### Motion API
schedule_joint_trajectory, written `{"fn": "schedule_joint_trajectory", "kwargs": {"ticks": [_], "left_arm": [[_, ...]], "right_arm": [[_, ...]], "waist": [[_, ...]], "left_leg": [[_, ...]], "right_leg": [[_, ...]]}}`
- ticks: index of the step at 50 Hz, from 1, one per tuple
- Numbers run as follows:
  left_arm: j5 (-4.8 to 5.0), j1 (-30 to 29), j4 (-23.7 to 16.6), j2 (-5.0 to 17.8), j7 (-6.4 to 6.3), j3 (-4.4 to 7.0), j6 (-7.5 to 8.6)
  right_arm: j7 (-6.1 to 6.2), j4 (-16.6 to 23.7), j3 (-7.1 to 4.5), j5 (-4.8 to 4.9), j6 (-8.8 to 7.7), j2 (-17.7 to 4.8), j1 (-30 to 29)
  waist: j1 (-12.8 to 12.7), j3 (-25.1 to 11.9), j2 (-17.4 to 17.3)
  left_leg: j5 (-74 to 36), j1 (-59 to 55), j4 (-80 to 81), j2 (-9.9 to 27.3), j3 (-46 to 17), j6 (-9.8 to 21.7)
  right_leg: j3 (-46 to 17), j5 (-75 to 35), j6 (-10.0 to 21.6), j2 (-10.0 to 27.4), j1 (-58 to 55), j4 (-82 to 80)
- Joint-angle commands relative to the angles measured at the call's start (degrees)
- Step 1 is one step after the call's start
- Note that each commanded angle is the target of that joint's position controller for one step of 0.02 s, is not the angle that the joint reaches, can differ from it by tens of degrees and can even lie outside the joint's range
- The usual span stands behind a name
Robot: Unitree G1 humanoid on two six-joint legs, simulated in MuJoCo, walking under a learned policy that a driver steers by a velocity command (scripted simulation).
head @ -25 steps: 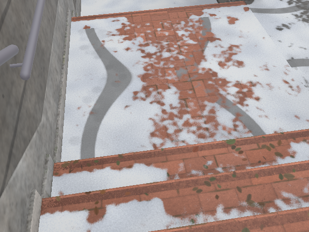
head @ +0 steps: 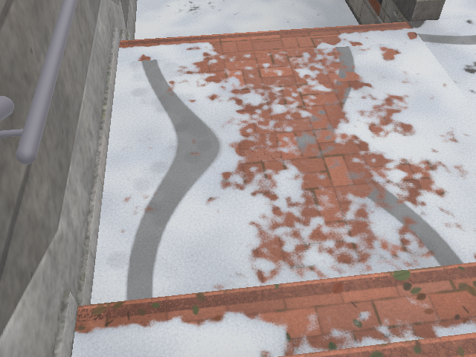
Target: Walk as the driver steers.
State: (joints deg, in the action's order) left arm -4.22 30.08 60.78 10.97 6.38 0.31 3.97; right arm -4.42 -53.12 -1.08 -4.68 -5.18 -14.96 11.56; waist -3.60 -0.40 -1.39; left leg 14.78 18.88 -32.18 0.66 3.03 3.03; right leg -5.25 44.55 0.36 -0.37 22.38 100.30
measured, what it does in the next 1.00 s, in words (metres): goes down: right foot 0.15 m lower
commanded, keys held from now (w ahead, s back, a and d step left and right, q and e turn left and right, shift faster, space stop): w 0.78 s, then no key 0.02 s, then q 0.20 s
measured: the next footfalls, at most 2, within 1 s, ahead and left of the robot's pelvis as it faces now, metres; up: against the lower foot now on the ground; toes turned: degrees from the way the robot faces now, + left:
right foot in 0.52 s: +0.45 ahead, -0.13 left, -0.15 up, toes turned -7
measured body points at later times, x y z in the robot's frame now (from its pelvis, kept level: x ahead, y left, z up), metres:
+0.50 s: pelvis +0.30 -0.02 -0.11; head +0.31 -0.03 +0.34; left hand +0.55 +0.13 -0.20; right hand +0.06 -0.15 -0.22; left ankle +0.05 +0.10 -0.72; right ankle +0.43 -0.12 -0.85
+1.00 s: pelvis +0.59 +0.01 -0.24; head +0.61 +0.03 +0.21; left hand +0.44 +0.17 -0.38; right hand +0.79 -0.18 -0.35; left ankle +0.75 +0.14 -0.96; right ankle +0.41 -0.12 -0.88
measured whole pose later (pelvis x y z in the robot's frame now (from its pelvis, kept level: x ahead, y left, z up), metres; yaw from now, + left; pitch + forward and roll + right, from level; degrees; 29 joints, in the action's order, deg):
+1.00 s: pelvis +0.59 +0.01 -0.24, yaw +3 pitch +0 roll -5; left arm -4.1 34.5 61.7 5.3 0.2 -1.1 5.5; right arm -4.4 -50.7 -0.6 -5.9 -3.5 -11.6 3.6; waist -7.1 0.5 -4.2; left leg -21.0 28.3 -24.6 7.1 -0.3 2.5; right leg 10.0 47.5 -3.0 0.5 5.3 53.2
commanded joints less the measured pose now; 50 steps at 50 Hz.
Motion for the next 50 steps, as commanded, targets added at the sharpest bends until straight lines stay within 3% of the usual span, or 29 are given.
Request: {"fn": "schedule_joint_trajectory", "kwargs": {"ticks": [1,2,4,7,10,11,12,14,15,18,21,23,24,26,27,28,29,30,31,33,35,36,38,39,40,42,45,48,50], "left_arm": [[1.93,-11.67,-11.05,8.84,-1.6,2.63,2.44],[1.22,-9.97,-11.28,5.0,-3.08,1.56,2.58],[-1.0,-12.04,-12.09,0.19,-3.68,0.66,2.18],[-1.01,-16.46,-11.73,3.39,-2.76,2.06,1.29],[-1.66,-14.7,-10.91,2.32,-1.68,1.2,0.82],[3.41,-21.87,-13.25,1.68,-4.22,1.5,-1.26],[-2.95,-27.08,-14.4,4.06,-3.0,0.48,0.12],[-1.22,-33.21,-16.23,1.28,-3.09,-0.05,0.45],[-1.07,-35.7,-15.36,1.65,-2.32,-0.36,0.87],[-0.67,-35.83,-16.53,1.37,-0.69,-1.3,-0.61],[-0.6,-41.19,-18.75,4.66,-0.95,-0.6,-1.14],[-0.26,-40.01,-18.39,3.11,-1.43,-1.18,-0.68],[-0.12,-33.28,-15.09,5.12,-1.85,0.3,-0.33],[-0.24,3.9,-4.63,12.71,-2.6,4.86,0.83],[-0.05,12.96,-2.07,17.15,-1.98,5.69,0.07],[-2.39,12.93,-1.96,14.63,-1.61,5.72,-0.43],[-1.75,5.86,-2.43,14.48,-1.83,6.11,-0.26],[-0.08,-1.67,-4.22,11.2,-1.91,4.96,-0.19],[-0.29,-10.47,-6.94,4.01,-1.89,2.35,0.03],[-0.1,-11.26,-7.55,1.02,-3.12,1.68,2.26],[1.09,-6.85,-6.17,3.29,-3.44,2.29,3.17],[-0.07,-6.0,-5.33,4.36,-3.32,2.72,3.1],[-1.43,-6.75,-6.0,3.34,-3.01,2.31,3.14],[-1.28,-2.44,-3.37,-0.2,-3.99,1.24,3.82],[-0.14,1.53,-1.85,-1.2,-4.47,0.56,4.14],[-0.71,3.21,-1.47,-0.31,-4.96,-0.25,3.77],[-1.79,3.05,-1.71,-0.04,-4.63,-1.05,2.75],[0.83,6.9,-0.2,3.21,-6.71,0.21,2.15],[0.45,10.38,1.39,4.16,-7.48,0.91,0.32]], "right_arm": [[-0.93,-4.37,-1.79,0.8,-0.62,-6.5,21.95],[-0.77,-2.26,0.36,-0.66,-0.48,-0.47,14.54],[1.34,-2.13,2.44,-0.77,-1.55,4.67,7.89],[2.43,-4.09,2.04,1.52,-2.9,0.46,14.43],[0.61,-5.72,0.86,-1.36,-1.81,-2.69,19.21],[4.31,-4.77,-0.54,8.44,-0.87,-3.58,20.15],[3.76,-7.75,2.18,0.26,-2.17,2.59,24.54],[5.24,-13.84,1.28,-0.26,-1.64,3.17,41.3],[5.53,-12.55,2.51,0.41,-1.29,7.32,39.88],[2.57,-9.83,2.78,-0.67,-0.41,3.41,30.85],[3.05,-10.92,2.08,0.93,-1.68,2.53,32.49],[3.12,-12.34,1.04,1.56,-0.97,1.1,32.93],[2.09,-12.24,0.35,0.36,-0.29,0.07,30.62],[-2.14,-13.99,0.65,-2.62,0.49,1.64,31.11],[-3.28,-15.42,1.8,-0.17,0.31,8.72,40.48],[-3.59,-10.08,0.37,0.85,0.13,2.5,30.37],[-2.81,-4.75,0.06,1.98,-0.69,2.3,19.4],[-0.97,-2.64,-0.74,1.7,-1.04,-0.75,14.17],[0.35,-2.13,-0.43,0.65,-1.15,1.16,14.67],[2.01,-2.79,0.23,-1.22,-1.06,6.71,14.81],[1.78,-3.53,-0.06,-1.51,-0.37,7.17,13.4],[1.49,-3.34,0.07,-1.57,0.07,7.6,13.62],[0.23,-2.73,0.35,-2.43,-0.11,6.93,14.55],[0.31,-0.2,0.36,-2.62,0.01,6.1,6.95],[0.72,1.94,0.12,-1.73,0.21,4.67,1.45],[0.72,2.23,0.48,-0.23,0.35,3.93,-2.72],[-0.35,4.4,-0.1,-1.19,1.72,0.85,-6.01],[-0.29,6.21,-0.14,-1.39,1.61,-0.35,-13.46],[0.83,3.71,-0.48,-0.98,0.97,-0.13,-12.14]], "waist": [[10.93,0.15,-2.65],[5.68,0.38,4.57],[0.35,4.97,4.64],[3.94,3.09,-0.31],[3.2,0.95,-0.36],[3.01,0.57,-1.29],[9.3,4.02,1.61],[14.34,3.73,-2.02],[14.53,5.15,2.04],[10.4,7.38,-2.63],[12.48,10.28,-0.1],[13.16,9.79,-0.35],[9.86,6.05,1.48],[-3.99,-6.84,6.29],[-1.88,-24.91,16.33],[-5.02,-22.17,8.1],[-4.04,-10.66,4.9],[-1.59,-6.33,-1.49],[3.67,-1.59,-3.59],[7.69,5.93,2.01],[6.41,4.64,2.15],[6.44,3.07,2.73],[7.24,2.94,2.46],[3.9,3.95,0.8],[1.85,4.93,1.36],[1.19,4.38,1.23],[1.18,7.65,3.43],[-2.85,10.59,1.74],[-4.13,9.83,1.46]], "left_leg": [[-16.14,-30.81,8.98,22.93,-30.69,20.0],[-18.13,-19.52,9.88,23.36,-27.1,18.51],[-20.41,0.35,13.07,16.08,-17.63,14.59],[-26.44,5.22,13.84,11.84,-11.68,16.05],[-31.43,8.56,5.04,10.68,-9.69,14.89],[-22.26,-3.35,6.35,11.71,-16.4,11.57],[-14.98,-15.65,-1.71,12.01,-16.65,12.8],[-18.46,-34.27,-4.82,14.89,-23.61,13.52],[-15.79,-30.17,-8.04,12.31,-21.28,11.58],[1.23,12.61,-1.48,7.75,-15.75,11.74],[-2.79,0.75,-4.67,8.6,-17.15,10.21],[-13.09,-6.78,-9.37,8.39,-16.2,9.29],[-20.11,-6.09,-16.35,6.68,-12.95,8.31],[-13.41,18.64,-48.15,1.74,-6.04,1.31],[31.79,22.88,-76.89,-1.95,-1.8,-3.23],[32.83,32.81,-85.13,-2.44,-5.51,-3.53],[28.58,43.36,-80.83,0.01,-4.99,-2.95],[21.73,38.54,-73.15,3.44,-5.46,-2.32],[12.63,33.2,-60.77,6.1,-8.63,-0.27],[2.41,19.64,-41.12,8.96,-8.34,1.63],[-7.1,16.44,-26.7,7.64,-6.33,0.85],[-9.75,15.27,-26.5,7.61,-6.12,0.25],[-17.47,11.75,-26.51,6.46,-5.39,0.73],[-29.11,24.24,-16.97,9.84,-11.86,-0.14],[-32.33,30.24,-11.65,10.04,-11.55,-1.12],[-46.25,19.07,-3.05,8.64,-7.99,-1.51],[-42.64,7.17,-3.96,6.76,-4.44,-0.24],[-34.41,15.11,8.52,7.6,-4.32,-0.57],[-34.86,8.62,15.46,6.35,-1.6,-0.32]], "right_leg": [[2.71,-13.09,3.29,1.13,49.5,17.35],[-2.85,-24.75,4.83,6.18,40.66,4.58],[-3.7,-37.92,6.71,11.88,27.76,-21.22],[3.5,-46.79,2.06,8.81,18.04,-42.51],[6.33,-49.68,0.65,5.34,11.88,-38.75],[3.36,-60.25,2.52,6.18,16.72,-46.01],[-2.95,-64.11,0.46,9.95,36.36,-55.32],[-1.17,-55.83,-0.59,9.52,52.93,-59.83],[-1.86,-65.91,-0.13,11.04,49.97,-69.31],[6.93,-74.8,1.92,6.7,8.2,-62.37],[7.29,-61.37,2.25,5.86,10.05,-70.28],[7.42,-55.68,2.68,4.63,4.79,-78.6],[10.93,-58.03,3.31,3.27,-6.44,-81.19],[8.66,-82.73,11.54,8.47,-53.51,-72.25],[-1.75,-112.94,24.09,21.9,-70.5,-58.28],[-10.89,-105.49,25.23,24.46,-67.59,-61.3],[-10.51,-85.15,23.57,25.95,-56.17,-68.6],[-9.47,-70.43,22.1,25.39,-40.06,-74.61],[-6.27,-61.81,20.25,23.77,-27.27,-78.39],[-1.15,-63.05,18.44,18.17,-6.06,-83.18],[-1.21,-56.1,20.14,16.31,-3.12,-87.22],[-0.92,-54.56,20.25,15.68,-2.47,-84.6],[1.57,-52.97,18.61,13.82,3.24,-78.88],[-0.61,-46.08,17.06,14.18,-8.1,-75.89],[-2.23,-45.97,16.61,15.29,-13.82,-73.02],[2.93,-42.03,12.69,11.62,-5.95,-69.29],[3.79,-35.12,9.71,12.16,4.52,-66.51],[1.2,-34.33,6.66,15.24,-11.36,-59.75],[2.44,-37.66,4.76,14.9,-14.63,-53.33]]}}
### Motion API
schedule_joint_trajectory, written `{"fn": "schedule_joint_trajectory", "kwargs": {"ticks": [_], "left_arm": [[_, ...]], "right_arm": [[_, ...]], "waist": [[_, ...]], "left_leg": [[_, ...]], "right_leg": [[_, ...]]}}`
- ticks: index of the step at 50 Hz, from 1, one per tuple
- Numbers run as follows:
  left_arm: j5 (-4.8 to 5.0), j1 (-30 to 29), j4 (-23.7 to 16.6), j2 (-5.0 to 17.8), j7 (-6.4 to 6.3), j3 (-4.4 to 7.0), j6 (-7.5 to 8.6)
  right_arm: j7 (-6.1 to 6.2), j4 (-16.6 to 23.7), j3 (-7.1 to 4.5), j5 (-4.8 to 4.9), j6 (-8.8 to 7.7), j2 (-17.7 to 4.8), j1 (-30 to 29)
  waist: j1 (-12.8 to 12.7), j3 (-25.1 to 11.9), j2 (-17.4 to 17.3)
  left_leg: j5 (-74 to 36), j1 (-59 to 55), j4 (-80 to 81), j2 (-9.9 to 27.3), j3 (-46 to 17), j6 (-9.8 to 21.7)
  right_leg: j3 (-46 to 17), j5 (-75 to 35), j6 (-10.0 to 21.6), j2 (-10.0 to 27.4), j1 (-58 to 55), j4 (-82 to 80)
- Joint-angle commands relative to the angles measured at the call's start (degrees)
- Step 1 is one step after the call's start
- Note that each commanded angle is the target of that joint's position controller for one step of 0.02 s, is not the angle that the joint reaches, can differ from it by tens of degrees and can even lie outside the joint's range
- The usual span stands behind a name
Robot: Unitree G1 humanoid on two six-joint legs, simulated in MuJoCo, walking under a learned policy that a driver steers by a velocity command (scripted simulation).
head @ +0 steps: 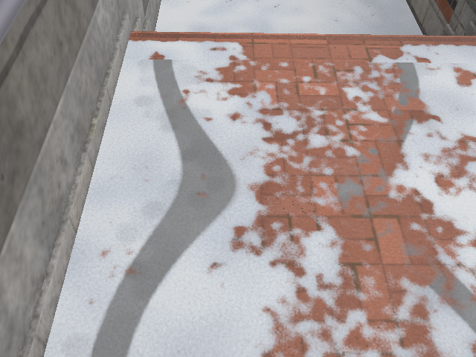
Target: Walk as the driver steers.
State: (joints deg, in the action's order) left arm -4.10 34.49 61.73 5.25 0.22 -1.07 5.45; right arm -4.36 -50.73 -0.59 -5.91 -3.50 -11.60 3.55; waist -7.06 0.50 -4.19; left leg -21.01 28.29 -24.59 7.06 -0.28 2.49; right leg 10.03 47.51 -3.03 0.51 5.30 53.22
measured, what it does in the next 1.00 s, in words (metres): goes down, turning left: left foot 0.15 m lower, then right foot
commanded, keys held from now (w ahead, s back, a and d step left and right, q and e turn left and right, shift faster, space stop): q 0.30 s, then no key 0.70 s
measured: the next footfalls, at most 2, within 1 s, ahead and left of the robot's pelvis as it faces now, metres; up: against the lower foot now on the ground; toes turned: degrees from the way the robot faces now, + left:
left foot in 0.04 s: +0.19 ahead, +0.12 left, -0.15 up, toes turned +9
right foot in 0.50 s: +0.19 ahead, -0.10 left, -0.15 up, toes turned +12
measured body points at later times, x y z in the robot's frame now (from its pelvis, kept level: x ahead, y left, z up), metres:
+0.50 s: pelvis +0.14 +0.00 -0.07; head +0.17 +0.00 +0.37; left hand +0.24 +0.27 -0.19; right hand +0.27 -0.22 -0.21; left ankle +0.15 +0.11 -0.80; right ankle +0.16 -0.11 -0.79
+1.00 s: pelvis +0.14 -0.03 -0.07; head +0.16 -0.02 +0.38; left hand +0.20 +0.24 -0.19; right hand +0.25 -0.25 -0.21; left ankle +0.08 +0.11 -0.80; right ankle +0.15 -0.11 -0.80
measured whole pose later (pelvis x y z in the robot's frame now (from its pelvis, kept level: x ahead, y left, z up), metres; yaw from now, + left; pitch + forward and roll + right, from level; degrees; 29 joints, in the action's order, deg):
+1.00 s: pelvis +0.14 -0.03 -0.07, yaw +16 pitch +1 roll +0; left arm 0.2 8.0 52.5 12.7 6.7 3.3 5.5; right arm -3.6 -55.1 -3.6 -0.2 -2.3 -11.6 14.6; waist 1.1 0.7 0.4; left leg 18.7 15.8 -33.2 1.3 -2.5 -2.6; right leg 4.7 18.8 3.2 -0.8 17.1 34.4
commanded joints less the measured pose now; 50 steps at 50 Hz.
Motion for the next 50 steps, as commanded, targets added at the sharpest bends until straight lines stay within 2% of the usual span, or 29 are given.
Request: {"fn": "schedule_joint_trajectory", "kwargs": {"ticks": [1,2,3,4,5,6,7,8,9,10,11,12,14,16,20,22,24,26,27,28,29,31,34,36,39,42,43,45,50], "left_arm": [[-0.26,3.38,-0.24,11.42,-0.3,2.83,-1.87],[-1.27,2.83,-0.51,12.9,1.87,3.4,-2.43],[0.35,7.45,-1.93,4.2,4.09,2.09,-2.52],[1.84,0.43,-7.64,6.56,5.7,2.22,-2.18],[3.34,-15.44,-13.69,8.73,6.07,2.89,-1.03],[4.24,-23.27,-18.19,12.57,4.03,4.1,-0.02],[3.24,-21.02,-17.65,13.87,1.92,4.5,0.3],[1.79,-16.69,-15.64,11.83,0.22,4.15,0.48],[1.63,-15.38,-15.74,7.8,-1.05,3.44,0.28],[-0.17,-12.7,-14.15,4.96,-1.25,2.56,0.32],[-0.89,-13.45,-14.73,5.22,-1.07,2.66,0.25],[-0.38,-13.1,-14.16,5.22,-0.48,2.79,0.48],[1.17,-18.54,-16.76,7.87,-0.89,3.77,-0.21],[0.32,-19.98,-17.53,8.49,-1.42,3.58,-1.81],[0.04,-23.68,-17.67,11.03,-2.28,4.07,-3.31],[1.46,-27.26,-18.39,11.1,-2.56,3.84,-3.08],[3.06,-25.07,-17.68,10.37,-2.14,3.76,-2.71],[4.51,-21.3,-16.44,13.22,-2.36,4.58,-1.63],[2.27,-21.9,-17.07,18.92,-1.91,5.8,-0.53],[-1.57,-16.33,-16.77,14.73,-0.13,5.31,0.34],[-1.64,-15.15,-15.61,15.6,0.6,6.01,0.32],[1.26,-22.16,-16.52,13.35,3.81,5.49,-0.18],[3.31,-29.11,-17.03,9.54,6.75,3.63,-0.41],[4.42,-30.29,-16.7,10.09,7.26,3.19,0.62],[6.59,-22.83,-11.81,13.03,8.28,3.19,0.82],[6.19,-20.59,-11.98,15.11,8.88,4.66,-0.34],[5.26,-20.63,-11.93,15.96,7.98,5.18,-0.36],[3.51,-25.02,-12.78,14.63,6.3,5.6,0.21],[4.24,-24.42,-10.15,12.89,6.36,5.88,0.64]], "right_arm": [[1.71,-3.01,-2.6,1.31,-1.4,-6.04,5.67],[2.44,-7.01,-4.62,2.07,-2.47,-10.09,19.7],[2.56,-7.36,-6.17,2.44,-1.67,-17.26,30.57],[2.24,-8.16,-6.68,3.29,-0.99,-18.35,36.32],[3.11,-7.85,-6.93,3.05,-1.3,-16.17,37.02],[3.54,-3.96,-6.62,3.48,-1.39,-14.76,29.02],[2.55,-1.8,-5.22,4.42,-1.52,-11.1,22.17],[1.6,-0.61,-4.37,3.0,-1.6,-9.09,18.48],[0.9,1.05,-4.42,2.93,-2.08,-9.95,15.98],[1.68,2.17,-3.21,3.27,-3.34,-6.69,13.07],[1.48,3.35,-3.21,3.0,-4.3,-7.65,11.61],[2.02,5.0,-3.77,3.29,-4.96,-8.95,10.11],[2.22,5.89,-4.27,2.44,-4.96,-10.82,12.4],[1.44,6.81,-3.93,2.25,-4.12,-8.69,12.99],[1.45,7.37,-3.83,4.49,-2.72,-7.03,17.56],[2.34,7.74,-4.52,4.54,-1.99,-9.46,17.91],[2.98,7.6,-4.02,5.18,-1.29,-9.21,15.11],[2.46,6.07,-2.33,5.87,-0.77,-4.82,17.19],[2.35,7.85,-1.75,5.42,-0.79,-1.33,20.61],[3.59,9.31,-3.79,4.84,-0.51,-7.04,11.73],[4.86,9.5,-4.33,4.47,0.26,-7.45,8.47],[5.7,5.62,-5.12,3.51,1.21,-7.16,14.06],[2.7,0.44,-4.48,1.8,0.53,-4.1,23.81],[1.53,-0.95,-4.84,2.28,0.37,-4.51,23.94],[-0.05,-0.76,-3.66,5.81,1.1,-2.63,15.59],[1.35,0.74,-4.58,5.78,0.7,-9.4,10.44],[1.45,0.88,-4.8,4.93,0.52,-9.63,8.15],[1.4,0.4,-4.15,6.24,0.12,-6.56,6.13],[0.68,-1.79,-4.09,5.39,0.62,-5.84,10.77]], "waist": [[3.85,4.98,1.97],[9.76,-3.1,-0.5],[10.79,-22.69,-11.56],[15.17,-35.2,-12.55],[19.31,-25.3,-5.35],[16.32,-18.01,1.54],[11.89,-12.84,2.96],[7.06,-5.01,5.85],[3.21,-0.59,0.3],[2.39,-1.4,3.67],[1.92,-0.48,1.27],[2.69,-2.35,5.25],[2.94,-4.03,0.43],[2.82,-5.43,-0.36],[7.62,-5.75,0.57],[10.33,-6.91,0.06],[7.91,-8.93,1.65],[6.52,-13.04,6.24],[9.22,-14.55,18.05],[2.23,-10.23,11.52],[1.76,-9.19,6.32],[7.3,-8.59,7.25],[13.79,-8.45,5.43],[14.17,-7.4,6.15],[9.91,-4.21,7.85],[5.97,-6.65,5.8],[4.85,-4.08,4.18],[5.17,0.08,3.58],[6.88,-0.63,4.28]], "left_leg": [[-5.01,-14.06,11.16,-2.7,5.98,0.45],[-15.31,-37.58,5.61,-3.7,8.16,2.7],[-44.71,-69.31,-10.47,9.46,-3.87,17.21],[-52.21,-79.63,-13.95,16.8,-17.16,25.25],[-39.34,-73.41,-9.45,17.75,-20.69,23.64],[-25.24,-56.82,-6.71,18.46,-19.2,22.25],[-16.09,-41.29,-3.31,18.2,-18.8,22.61],[-16.96,-18.1,-0.5,17.04,-14.92,20.92],[-17.91,-5.1,3.31,15.12,-14.24,22.58],[-5.82,-0.03,6.21,9.52,-11.41,19.35],[-4.9,3.37,7.12,6.53,-10.77,18.59],[-1.11,3.46,6.41,3.7,-8.93,18.08],[-1.23,1.34,5.64,2.62,-10.57,17.86],[0.47,-1.56,2.94,3.99,-13.87,17.7],[13.98,-7.88,-1.31,6.97,-21.43,16.97],[18.63,-10.46,-1.56,7.14,-24.31,16.71],[15.89,-9.85,-3.92,6.07,-24.63,15.43],[20.44,-1.85,-11.43,2.02,-19.4,8.47],[45.09,12.02,-20.27,-9.33,-5.35,-0.79],[61.81,20.51,-30.01,-12.02,-7.53,-6.22],[60.77,23.56,-39.5,-12.27,-9.95,-7.74],[51.47,20.07,-49.33,-11.89,-12.6,-9.81],[39.56,5.7,-52.7,-8.91,-8.49,-11.79],[36.93,0.55,-37.66,-5.4,-3.95,-13.68],[34.29,-9.97,-15.53,-4.19,-1.08,-13.61],[29.45,-11.41,-8.23,-5.2,-2.07,-7.31],[35.32,-7.55,-6.51,-5.71,-1.43,-4.91],[37.76,-2.8,-2.03,-4.8,-3.51,-3.15],[32.75,-7.9,-1.54,-5.64,-1.45,-3.31]], "right_leg": [[-8.8,-43.13,6.75,11.04,5.69,2.2],[-3.37,-41.77,3.37,5.96,15.07,14.31],[0.65,-7.35,-2.71,0.21,31.74,40.39],[-4.87,9.7,-4.13,-0.68,40.13,63.9],[-7.65,9.46,-3.49,1.2,56.2,65.44],[-9.43,7.02,-2.38,5.03,57.07,60.67],[-9.89,4.24,-0.92,6.5,52.84,57.18],[-13.28,-3.15,0.44,8.69,39.73,48.44],[-11.7,-4.3,0.79,6.86,33.92,47.92],[-13.55,-21.51,1.76,7.65,29.13,33.7],[-11.94,-27.55,2.04,5.68,26.69,31.93],[-11.98,-38.41,1.36,4.27,24.95,20.28],[-10.28,-39.31,-1.7,3.49,22.7,9.23],[-11.52,-38.49,-2.99,4.12,23.03,7.95],[-11.22,-26.52,-3.57,4.3,25.79,1.7],[-9.75,-22.6,-3.35,2.34,25.5,-3.18],[-8.44,-29.03,-2.11,0.26,18.02,-15.1],[-13.55,-55.78,5.92,5.75,-0.1,-24.68],[-28.02,-79.9,21.75,16.93,-10.39,-27.3],[-36.9,-78.54,26.82,21.46,-9.21,-28.39],[-34.95,-79.19,26.18,21.22,-9.37,-28.35],[-26.19,-87.2,20.94,16.94,-1.57,-25.99],[-15.22,-79.91,14.53,9.98,15.16,-23.94],[-11.63,-68.71,11.57,7.17,16.4,-24.0],[-16.2,-54.82,7.75,7.69,15.48,-23.41],[-17.76,-46.8,4.78,6.33,7.47,-23.98],[-14.61,-38.81,4.77,4.69,6.87,-24.86],[-10.83,-32.88,5.0,4.1,6.34,-24.72],[-9.44,-43.31,6.51,2.11,4.09,-25.8]]}}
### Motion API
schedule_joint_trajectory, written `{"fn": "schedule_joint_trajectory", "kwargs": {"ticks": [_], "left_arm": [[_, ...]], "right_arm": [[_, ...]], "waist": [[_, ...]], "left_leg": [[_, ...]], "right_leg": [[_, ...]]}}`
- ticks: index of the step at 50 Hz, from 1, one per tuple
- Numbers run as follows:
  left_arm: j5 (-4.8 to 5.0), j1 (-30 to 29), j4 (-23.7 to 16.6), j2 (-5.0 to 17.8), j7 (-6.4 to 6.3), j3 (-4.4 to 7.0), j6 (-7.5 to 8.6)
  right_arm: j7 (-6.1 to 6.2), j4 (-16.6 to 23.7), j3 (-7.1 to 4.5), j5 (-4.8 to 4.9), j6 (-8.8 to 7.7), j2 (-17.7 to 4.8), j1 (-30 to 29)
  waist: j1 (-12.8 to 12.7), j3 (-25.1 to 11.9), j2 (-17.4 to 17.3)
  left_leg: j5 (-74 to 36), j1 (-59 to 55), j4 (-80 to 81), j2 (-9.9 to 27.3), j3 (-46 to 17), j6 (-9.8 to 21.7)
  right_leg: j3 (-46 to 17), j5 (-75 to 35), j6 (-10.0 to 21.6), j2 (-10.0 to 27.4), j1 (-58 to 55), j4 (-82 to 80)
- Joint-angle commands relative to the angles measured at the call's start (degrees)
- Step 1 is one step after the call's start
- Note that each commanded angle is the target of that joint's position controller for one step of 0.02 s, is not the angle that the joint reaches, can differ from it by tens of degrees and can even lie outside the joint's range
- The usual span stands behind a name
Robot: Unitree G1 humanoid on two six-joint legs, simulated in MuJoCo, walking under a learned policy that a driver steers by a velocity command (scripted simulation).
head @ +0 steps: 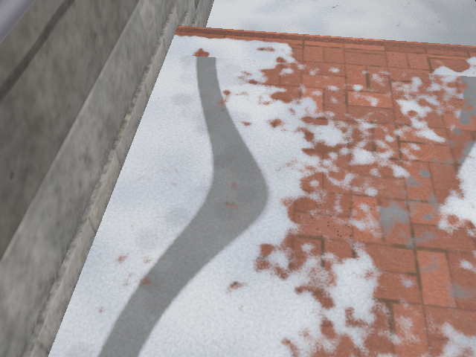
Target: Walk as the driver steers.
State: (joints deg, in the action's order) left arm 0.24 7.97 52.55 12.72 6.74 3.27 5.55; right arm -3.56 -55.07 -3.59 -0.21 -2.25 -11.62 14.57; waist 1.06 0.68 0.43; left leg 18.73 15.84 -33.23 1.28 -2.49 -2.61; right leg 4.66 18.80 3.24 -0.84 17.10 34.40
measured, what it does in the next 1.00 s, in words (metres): goes down: right foot 0.15 m lower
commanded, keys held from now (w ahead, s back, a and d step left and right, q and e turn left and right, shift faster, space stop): no key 0.20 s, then w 0.80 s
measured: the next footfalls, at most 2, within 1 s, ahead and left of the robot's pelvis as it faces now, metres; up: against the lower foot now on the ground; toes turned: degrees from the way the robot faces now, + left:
right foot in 0.94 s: +0.42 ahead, -0.14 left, -0.15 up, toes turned -2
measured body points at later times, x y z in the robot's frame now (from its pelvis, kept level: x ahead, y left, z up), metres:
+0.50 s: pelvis +0.04 +0.03 +0.00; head +0.05 +0.04 +0.45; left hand +0.01 +0.28 -0.15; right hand +0.11 -0.21 -0.14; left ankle +0.01 +0.13 -0.73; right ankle -0.01 -0.08 -0.72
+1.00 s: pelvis +0.30 -0.03 -0.15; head +0.34 -0.04 +0.30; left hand +0.52 +0.19 -0.25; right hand +0.15 -0.22 -0.29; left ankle +0.09 +0.14 -0.63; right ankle +0.38 -0.13 -0.88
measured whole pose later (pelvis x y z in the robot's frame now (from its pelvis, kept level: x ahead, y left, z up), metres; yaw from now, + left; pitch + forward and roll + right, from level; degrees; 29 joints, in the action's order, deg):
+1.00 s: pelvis +0.30 -0.03 -0.15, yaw +1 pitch +3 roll +1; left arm 2.5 -1.0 51.2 11.4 3.1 2.5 5.1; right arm 1.0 -66.4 -1.3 3.8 -5.8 -7.5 31.7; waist 6.1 1.6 -0.2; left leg 46.2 19.3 -98.0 -0.3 -6.3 1.2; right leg 1.5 10.7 1.8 1.4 24.9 31.2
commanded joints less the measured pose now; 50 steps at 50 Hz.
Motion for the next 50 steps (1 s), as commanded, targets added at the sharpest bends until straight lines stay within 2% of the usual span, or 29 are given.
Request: {"fn": "schedule_joint_trajectory", "kwargs": {"ticks": [1,10,13,15,17,19,22,23,24,25,26,27,28,29,30,31,33,35,38,40,42,43,44,45,46,47,48,49,50], "left_arm": [[-0.16,1.53,-0.84,5.73,-0.19,1.71,0.52],[-0.6,0.38,1.03,6.64,-0.9,2.34,0.28],[-2.07,5.41,2.85,11.73,-2.54,4.79,0.35],[-3.03,13.52,5.42,9.54,-4.8,4.85,0.97],[-2.26,15.37,5.47,5.18,-6.67,3.32,0.81],[-1.68,12.39,4.22,4.97,-7.66,2.87,0.48],[-2.9,5.94,2.84,6.66,-6.94,2.89,-0.24],[-3.76,5.23,3.06,5.66,-6.67,2.53,-0.02],[-4.81,2.81,2.34,3.34,-6.3,2.16,0.56],[-5.17,-0.79,-0.33,-0.74,-5.91,1.32,1.37],[-4.02,-0.72,-0.4,0.3,-6.49,1.27,2.38],[-3.72,-0.27,0.21,2.04,-6.96,1.74,2.87],[-3.74,1.92,0.6,2.89,-7.31,2.26,2.79],[-4.31,2.3,0.19,0.83,-7.37,1.81,2.36],[-5.17,2.43,-0.38,-1.05,-7.1,1.22,1.68],[-5.97,4.06,-0.33,-2.49,-6.17,0.43,1.06],[-6.0,0.88,-2.0,-4.34,-4.95,-0.92,0.07],[-5.42,-2.31,-3.55,-2.74,-5.12,-1.0,-0.25],[-5.27,-5.08,-4.86,-1.2,-5.16,-1.62,-0.72],[-5.69,-7.51,-5.87,-0.42,-5.1,-2.02,-1.15],[-6.04,-14.25,-7.07,-0.57,-4.53,-2.67,-1.54],[6.69,-20.35,-9.71,3.83,-3.76,-0.35,-1.11],[7.39,-18.66,-9.0,3.0,-3.32,-0.83,-1.01],[5.76,-12.7,-6.96,2.64,-2.87,-0.48,-0.72],[4.2,-0.51,-2.13,4.85,-3.12,0.95,-0.84],[2.98,15.93,3.24,7.95,-3.58,2.63,-1.59],[0.78,26.08,6.47,10.27,-3.58,2.14,-1.31],[2.28,28.79,7.25,11.58,-3.86,2.54,-1.3],[2.51,27.36,7.95,14.7,-4.61,3.28,-2.02]], "right_arm": [[-0.18,2.66,-1.09,-0.27,-0.49,-5.88,-0.51],[-0.36,2.94,-1.35,-0.52,-0.05,-6.9,-3.34],[1.18,2.84,-2.9,-2.57,-0.07,-9.91,-1.54],[2.8,3.62,-2.23,-3.7,-0.73,-5.94,-2.89],[3.51,4.74,-1.18,-3.27,-1.89,-2.35,-6.63],[3.27,3.74,-1.16,-3.31,-3.16,-1.38,-5.11],[2.2,1.98,-1.87,-4.41,-4.95,-2.28,2.0],[2.15,0.39,-1.94,-4.65,-5.44,-2.23,8.04],[2.34,-1.54,-2.11,-5.26,-5.72,-3.65,15.54],[2.23,-3.52,-1.96,-5.62,-5.83,-5.56,23.94],[1.99,-3.21,-1.13,-5.3,-5.87,-4.85,22.26],[1.75,-2.47,-0.67,-4.2,-5.73,-3.91,16.59],[1.4,-2.49,-0.22,-3.71,-5.52,-2.91,14.14],[1.49,-3.57,0.35,-3.77,-5.48,-1.53,13.79],[2.14,-3.49,1.36,-3.88,-5.44,1.56,12.75],[3.21,-4.0,2.25,-5.35,-5.2,4.16,11.89],[4.27,-4.7,3.69,-5.95,-6.43,5.8,12.9],[4.37,-5.76,3.93,-5.08,-6.94,4.21,16.15],[3.09,-8.05,4.53,-5.4,-5.78,3.37,21.37],[2.79,-9.03,4.77,-4.37,-5.62,3.35,23.89],[3.93,-10.31,4.63,-3.37,-4.87,2.65,27.8],[6.51,-7.39,1.17,4.77,-2.94,-5.32,16.75],[7.0,-7.89,0.82,3.97,-2.02,-5.85,18.19],[6.72,-9.22,0.76,2.97,-1.52,-4.3,19.75],[6.28,-10.19,0.96,1.71,-1.64,-2.11,20.63],[5.16,-10.82,1.23,1.56,-2.86,0.71,19.5],[4.34,-11.41,2.37,3.18,-4.69,6.03,22.99],[3.83,-7.53,1.71,5.78,-6.54,0.7,22.96],[4.17,-2.19,1.83,7.32,-7.2,0.59,16.07]], "waist": [[-1.03,-1.23,-0.38],[-0.74,-0.85,-0.86],[-2.33,3.05,1.43],[-4.87,5.06,4.24],[-6.0,6.21,4.56],[-4.16,5.34,4.65],[1.26,7.34,3.49],[3.87,5.96,0.35],[7.27,4.86,-5.06],[10.23,4.48,-14.93],[9.24,11.41,-8.76],[7.12,12.31,-2.18],[5.37,9.45,-0.37],[4.33,10.42,-0.39],[2.78,10.85,-0.65],[1.12,10.12,0.48],[1.7,8.05,-1.15],[3.7,4.31,-2.74],[4.69,7.4,-2.75],[4.84,10.27,-2.29],[8.28,11.31,-1.87],[7.47,14.76,-1.81],[6.73,10.73,-1.02],[4.83,5.88,-0.78],[0.34,-0.48,0.22],[-7.91,-5.57,2.41],[-10.44,-16.59,15.71],[-11.49,-26.06,18.09],[-10.33,-26.96,19.63]], "left_leg": [[-7.32,3.95,7.26,0.19,1.01,1.85],[-7.72,1.11,8.9,0.41,2.31,2.15],[11.49,4.04,6.57,-0.7,3.1,4.5],[11.05,9.44,0.56,-0.55,3.38,6.07],[4.34,11.53,-0.82,0.03,4.15,7.09],[4.57,2.46,-0.09,-0.91,6.03,8.54],[1.89,-13.62,1.89,-2.18,7.05,11.14],[3.48,-18.68,4.4,-0.72,4.06,12.33],[7.4,-24.08,10.54,6.88,-8.02,16.57],[14.33,-28.85,20.47,17.61,-31.03,24.61],[20.06,-28.69,24.26,21.74,-34.68,25.54],[17.56,-27.34,22.98,20.56,-29.08,23.45],[12.55,-25.09,21.61,18.62,-23.53,22.39],[7.67,-21.3,20.74,16.92,-18.11,21.36],[1.03,-15.39,20.21,14.73,-13.46,19.99],[-3.17,-10.01,18.39,12.18,-8.77,17.89],[-7.46,-9.08,14.97,8.95,-4.07,16.32],[-6.17,-4.6,10.03,6.07,-1.33,15.31],[2.6,9.02,6.1,6.48,-2.47,15.25],[1.62,4.02,3.26,9.9,-6.86,15.91],[2.4,-5.3,-1.22,10.46,-9.06,14.87],[-8.45,-3.51,-7.46,8.02,-9.89,12.68],[-14.71,-5.98,-12.55,7.91,-8.11,12.01],[-21.05,-5.02,-20.22,6.87,-6.14,11.23],[-24.89,0.21,-32.08,4.6,-4.11,10.07],[-11.56,15.67,-50.1,0.76,-2.53,7.0],[32.62,35.51,-80.73,-5.82,-2.9,4.71],[30.07,44.77,-86.7,-4.19,-8.04,4.4],[24.49,53.11,-86.12,-1.72,-4.44,4.08]], "right_leg": [[-3.99,-15.07,0.09,3.34,-8.13,-7.16],[-4.01,-13.45,-0.39,2.55,-8.56,-9.59],[-9.83,17.65,5.29,6.06,-6.73,-15.15],[-21.23,26.8,12.16,14.22,-10.81,-20.04],[-27.22,24.16,14.98,19.4,-13.82,-23.37],[-23.93,22.64,14.11,18.14,-8.71,-23.59],[-15.28,21.02,12.4,12.26,5.08,-16.5],[-13.12,18.42,12.14,9.94,8.46,-8.34],[-8.57,13.81,9.38,4.53,15.69,7.62],[-6.66,18.45,5.59,-1.6,28.17,23.77],[-15.62,13.62,5.98,1.19,38.55,26.16],[-14.79,8.43,5.1,2.63,38.58,29.27],[-12.3,6.93,4.24,3.34,35.09,31.82],[-10.85,4.84,4.25,4.51,33.16,32.21],[-10.13,0.58,4.05,5.28,29.45,30.42],[-10.17,-7.12,4.04,6.35,24.52,27.68],[-12.07,-28.23,2.33,9.16,25.56,16.69],[-7.83,-43.25,0.07,8.21,21.09,6.34],[-4.07,-46.36,-0.39,7.99,9.49,0.48],[-5.79,-39.81,-0.93,8.65,12.56,-2.56],[-6.43,-35.66,-1.26,9.53,17.17,-9.24],[-8.92,-29.26,-2.58,6.14,18.21,-11.4],[-7.36,-31.18,-2.66,5.56,14.28,-13.62],[-5.24,-34.35,-1.87,4.23,4.2,-15.72],[-1.6,-36.6,-1.01,2.26,-11.42,-13.41],[-5.45,-48.1,2.57,7.02,-31.59,-9.35],[-12.25,-70.24,8.25,17.84,-53.11,7.89],[-24.74,-58.48,15.59,23.54,-58.35,7.01],[-36.24,-24.15,19.51,28.32,-55.91,-5.49]]}}
Keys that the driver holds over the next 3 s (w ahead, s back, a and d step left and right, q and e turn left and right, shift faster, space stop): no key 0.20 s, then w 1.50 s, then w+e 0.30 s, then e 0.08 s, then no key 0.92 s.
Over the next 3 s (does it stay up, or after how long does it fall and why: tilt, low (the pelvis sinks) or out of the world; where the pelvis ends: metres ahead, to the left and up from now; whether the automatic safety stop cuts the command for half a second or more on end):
stays up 1.09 -0.12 -0.15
